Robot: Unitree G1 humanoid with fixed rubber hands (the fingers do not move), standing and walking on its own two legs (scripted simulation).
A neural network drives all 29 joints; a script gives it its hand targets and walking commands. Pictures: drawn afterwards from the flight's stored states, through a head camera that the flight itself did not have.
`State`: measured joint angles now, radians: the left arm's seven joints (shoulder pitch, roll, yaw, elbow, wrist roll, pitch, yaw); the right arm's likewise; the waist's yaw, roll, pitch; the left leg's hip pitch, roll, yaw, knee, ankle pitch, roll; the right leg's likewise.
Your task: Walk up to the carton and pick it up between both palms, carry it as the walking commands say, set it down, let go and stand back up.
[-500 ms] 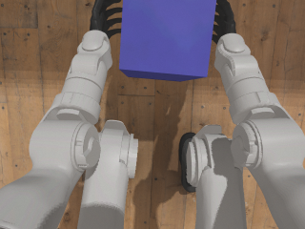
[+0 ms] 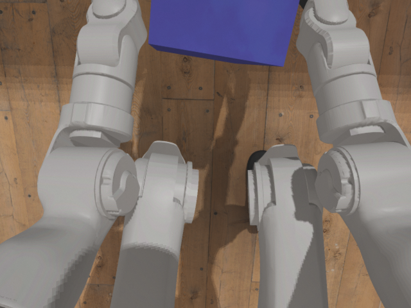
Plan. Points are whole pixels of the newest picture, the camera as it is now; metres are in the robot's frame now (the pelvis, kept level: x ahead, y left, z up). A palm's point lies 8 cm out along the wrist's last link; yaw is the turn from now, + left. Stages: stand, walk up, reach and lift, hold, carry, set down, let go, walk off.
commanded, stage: reach and lift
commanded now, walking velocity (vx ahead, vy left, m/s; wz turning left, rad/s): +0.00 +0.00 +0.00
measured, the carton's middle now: (213, 2) +0.55 +0.01 -0.22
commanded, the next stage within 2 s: none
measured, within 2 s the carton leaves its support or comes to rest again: neither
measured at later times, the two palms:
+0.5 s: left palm out of the picture +0.53 +0.12 -0.09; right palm out of the picture +0.53 -0.14 -0.11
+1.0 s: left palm out of the picture +0.51 +0.12 -0.02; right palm out of the picture +0.51 -0.14 -0.04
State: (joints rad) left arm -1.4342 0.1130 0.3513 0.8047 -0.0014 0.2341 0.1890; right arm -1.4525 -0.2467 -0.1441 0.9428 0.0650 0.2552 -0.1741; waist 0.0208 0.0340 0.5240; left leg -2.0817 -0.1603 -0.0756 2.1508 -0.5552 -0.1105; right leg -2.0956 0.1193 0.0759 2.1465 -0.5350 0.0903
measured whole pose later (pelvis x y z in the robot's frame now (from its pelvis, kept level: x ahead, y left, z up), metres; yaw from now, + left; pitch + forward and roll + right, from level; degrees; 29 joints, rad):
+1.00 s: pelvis -0.02 -0.01 +0.08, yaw -1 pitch +23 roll +0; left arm -1.32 0.03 0.41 0.59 0.10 0.37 0.16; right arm -1.33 -0.15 -0.27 0.71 -0.03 0.40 -0.15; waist 0.02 0.01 0.52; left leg -1.78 -0.14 -0.11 1.88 -0.50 -0.11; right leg -1.80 0.13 0.08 1.88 -0.47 0.07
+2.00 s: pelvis -0.02 -0.01 +0.19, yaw -1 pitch +14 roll +1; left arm -1.15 -0.03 0.40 0.55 0.12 0.39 0.15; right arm -1.14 -0.07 -0.31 0.64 -0.07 0.42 -0.14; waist 0.03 0.00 0.52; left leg -1.33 -0.13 -0.13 1.54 -0.44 -0.09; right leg -1.35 0.13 0.11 1.54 -0.42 0.06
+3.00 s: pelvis +0.08 -0.01 +0.33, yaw -1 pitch +15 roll +1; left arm -0.62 -0.20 0.44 0.66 0.31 0.30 0.09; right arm -0.61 0.10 -0.37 0.75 -0.24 0.34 -0.08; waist 0.05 -0.01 -0.05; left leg -0.83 -0.09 -0.15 0.93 -0.36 -0.04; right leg -0.84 0.10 0.15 0.95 -0.35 0.02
